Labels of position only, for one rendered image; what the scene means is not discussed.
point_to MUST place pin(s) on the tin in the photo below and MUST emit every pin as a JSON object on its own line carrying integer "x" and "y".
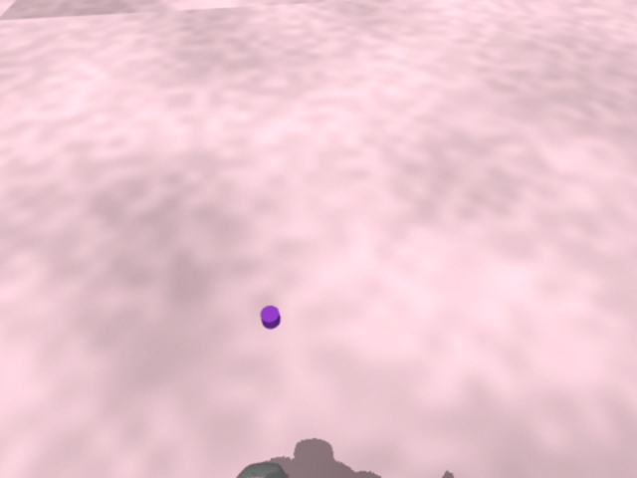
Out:
{"x": 270, "y": 317}

